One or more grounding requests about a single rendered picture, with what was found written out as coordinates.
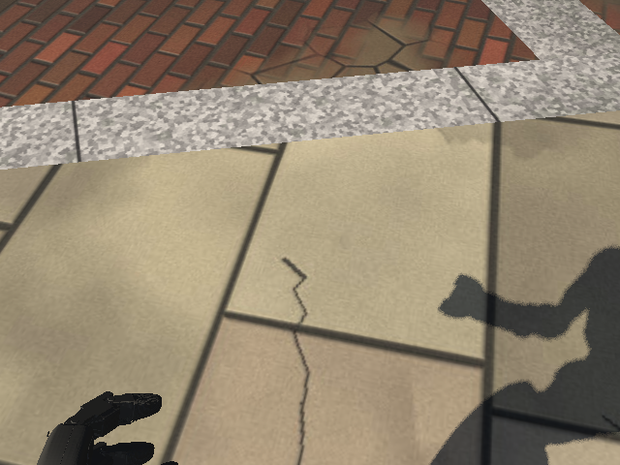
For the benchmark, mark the left robot hand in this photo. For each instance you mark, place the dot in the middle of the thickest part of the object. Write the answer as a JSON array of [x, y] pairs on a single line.
[[72, 443]]

